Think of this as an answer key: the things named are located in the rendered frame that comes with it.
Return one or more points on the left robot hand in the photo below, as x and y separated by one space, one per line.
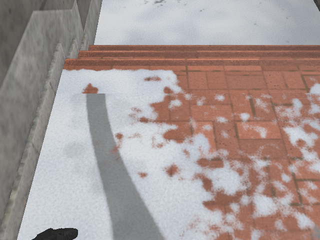
57 234

